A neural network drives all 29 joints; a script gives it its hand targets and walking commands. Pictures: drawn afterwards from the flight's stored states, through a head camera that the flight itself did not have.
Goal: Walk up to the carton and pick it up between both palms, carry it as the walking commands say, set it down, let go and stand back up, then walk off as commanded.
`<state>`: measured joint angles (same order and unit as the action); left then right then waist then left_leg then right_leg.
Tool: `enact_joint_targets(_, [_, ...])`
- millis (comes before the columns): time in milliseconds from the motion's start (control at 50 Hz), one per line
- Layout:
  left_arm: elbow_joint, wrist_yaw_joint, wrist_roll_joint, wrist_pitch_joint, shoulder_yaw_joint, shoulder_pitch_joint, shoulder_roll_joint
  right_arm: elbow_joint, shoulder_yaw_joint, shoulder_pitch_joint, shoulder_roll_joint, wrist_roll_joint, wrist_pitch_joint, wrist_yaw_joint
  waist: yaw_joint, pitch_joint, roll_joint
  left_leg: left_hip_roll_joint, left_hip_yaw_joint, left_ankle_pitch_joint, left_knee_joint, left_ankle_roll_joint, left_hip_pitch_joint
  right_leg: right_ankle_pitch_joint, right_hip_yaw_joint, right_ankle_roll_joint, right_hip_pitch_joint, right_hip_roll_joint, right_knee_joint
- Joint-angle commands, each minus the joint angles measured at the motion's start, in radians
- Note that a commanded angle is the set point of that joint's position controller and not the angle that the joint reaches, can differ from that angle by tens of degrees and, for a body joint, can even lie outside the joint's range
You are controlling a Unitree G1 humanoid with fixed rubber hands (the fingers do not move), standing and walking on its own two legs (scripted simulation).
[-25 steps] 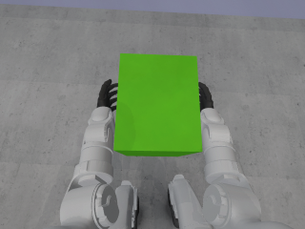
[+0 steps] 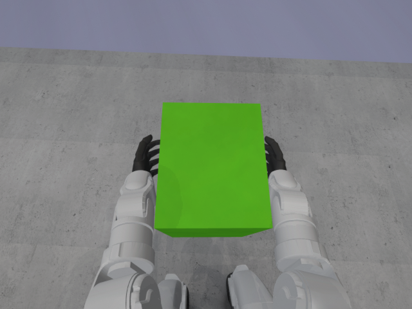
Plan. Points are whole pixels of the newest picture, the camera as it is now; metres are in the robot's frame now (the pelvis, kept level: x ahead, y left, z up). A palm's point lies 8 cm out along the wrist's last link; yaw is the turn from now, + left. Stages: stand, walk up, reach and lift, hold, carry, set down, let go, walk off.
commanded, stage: reach and lift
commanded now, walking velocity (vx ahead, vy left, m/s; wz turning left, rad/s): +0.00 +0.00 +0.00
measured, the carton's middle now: (209, 181) +0.37 -0.02 -0.07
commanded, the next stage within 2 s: none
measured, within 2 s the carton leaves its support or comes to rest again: neither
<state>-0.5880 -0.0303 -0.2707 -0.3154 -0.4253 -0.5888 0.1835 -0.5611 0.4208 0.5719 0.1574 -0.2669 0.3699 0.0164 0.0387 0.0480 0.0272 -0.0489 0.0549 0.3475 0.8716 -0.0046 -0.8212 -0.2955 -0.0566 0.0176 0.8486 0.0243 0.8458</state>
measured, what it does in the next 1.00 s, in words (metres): rises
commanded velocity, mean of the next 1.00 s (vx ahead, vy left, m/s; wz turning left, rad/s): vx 0.00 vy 0.00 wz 0.00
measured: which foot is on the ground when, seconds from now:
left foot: down 0.00-1.00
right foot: down 0.00-1.00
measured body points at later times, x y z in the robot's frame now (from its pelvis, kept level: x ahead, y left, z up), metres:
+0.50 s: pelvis +0.01 +0.00 +0.04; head +0.06 -0.01 +0.49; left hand +0.37 +0.12 +0.04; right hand +0.35 -0.16 +0.03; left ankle +0.04 +0.11 -0.69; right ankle +0.06 -0.13 -0.69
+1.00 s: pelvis +0.02 +0.00 +0.05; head -0.02 -0.01 +0.50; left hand +0.35 +0.12 +0.10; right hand +0.33 -0.15 +0.09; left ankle +0.04 +0.11 -0.69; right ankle +0.06 -0.13 -0.69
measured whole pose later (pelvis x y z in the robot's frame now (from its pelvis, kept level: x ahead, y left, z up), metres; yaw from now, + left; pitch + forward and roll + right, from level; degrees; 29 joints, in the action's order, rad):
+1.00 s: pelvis +0.02 +0.00 +0.05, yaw +0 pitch -8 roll +0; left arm -0.40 -0.02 -0.26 -0.65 -0.30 -0.40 0.20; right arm -0.35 0.29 0.37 0.18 -0.26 0.71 0.04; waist 0.04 -0.03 0.02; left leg -0.03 0.07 0.24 0.46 -0.01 -0.08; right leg -0.20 -0.05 0.01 0.10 0.02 0.44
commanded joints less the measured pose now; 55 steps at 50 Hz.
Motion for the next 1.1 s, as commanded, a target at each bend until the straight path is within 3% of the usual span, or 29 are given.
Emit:
enact_joint_targets(0, [-0.093, 0.2, 0.083, -0.016, 0.542, -0.491, 1.042, -0.028, -0.557, 0.558, 1.022, 0.097, -0.027, -0.199, 0.007, 0.58, -0.02, -0.085, 0.023, -0.22, -0.145, -0.001, 0.264, 0.249, -0.004, -0.011, -0.421, 0.099, -0.101])
enact_joint_targets(440, [0.007, 0.211, 0.11, -0.122, 0.594, -0.374, 1.014, 0.055, -0.612, 0.437, 1.008, 0.125, 0.083, -0.193, -0.002, 0.373, -0.025, -0.06, 0.041, -0.243, -0.363, -0.003, 0.522, 0.282, -0.024, -0.018, -0.695, 0.076, -0.31])
enact_joint_targets(860, [0.139, 0.208, 0.191, -0.305, 0.668, -0.301, 0.992, 0.229, -0.703, 0.367, 0.972, 0.217, 0.283, -0.18, -0.008, 0.202, -0.023, -0.029, 0.055, -0.268, -0.489, -0.008, 0.7, 0.28, -0.026, -0.012, -0.869, 0.058, -0.433])
enact_joint_targets(980, [0.129, 0.211, 0.184, -0.353, 0.624, -0.318, 0.963, 0.213, -0.671, 0.38, 0.966, 0.214, 0.328, -0.18, -0.003, 0.122, -0.021, -0.02, 0.057, -0.183, -0.52, -0.01, 0.697, 0.201, -0.018, -0.015, -0.868, 0.05, -0.463])
enact_joint_targets(1080, [0.119, 0.213, 0.182, -0.359, 0.598, -0.366, 0.95, 0.191, -0.656, 0.439, 0.977, 0.215, 0.332, -0.18, -0.025, 0.104, -0.022, -0.017, 0.05, -0.132, -0.523, -0.011, 0.678, 0.156, -0.019, -0.016, -0.874, 0.052, -0.46])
